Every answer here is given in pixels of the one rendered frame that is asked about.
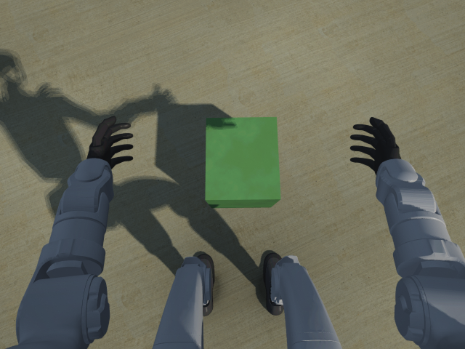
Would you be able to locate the robot right shin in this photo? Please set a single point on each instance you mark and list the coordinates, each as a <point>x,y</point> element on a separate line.
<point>286,259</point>

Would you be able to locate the carton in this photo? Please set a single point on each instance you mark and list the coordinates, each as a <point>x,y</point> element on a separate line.
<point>242,162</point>

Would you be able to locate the robot right thigh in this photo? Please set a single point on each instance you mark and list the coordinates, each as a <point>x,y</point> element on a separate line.
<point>308,325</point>

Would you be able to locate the robot right forearm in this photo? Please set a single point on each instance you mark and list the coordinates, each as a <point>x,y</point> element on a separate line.
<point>422,244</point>

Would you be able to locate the robot left forearm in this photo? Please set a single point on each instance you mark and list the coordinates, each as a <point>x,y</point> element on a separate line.
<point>76,244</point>

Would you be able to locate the robot right hand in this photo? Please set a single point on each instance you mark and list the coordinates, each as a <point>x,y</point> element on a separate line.
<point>383,142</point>

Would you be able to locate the right robot upper arm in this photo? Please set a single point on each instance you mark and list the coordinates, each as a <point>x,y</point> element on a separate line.
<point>430,311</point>

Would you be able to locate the robot left hand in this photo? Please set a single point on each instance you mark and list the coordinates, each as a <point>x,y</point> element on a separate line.
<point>102,141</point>

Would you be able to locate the left robot upper arm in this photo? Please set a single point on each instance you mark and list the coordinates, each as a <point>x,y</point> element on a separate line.
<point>64,313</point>

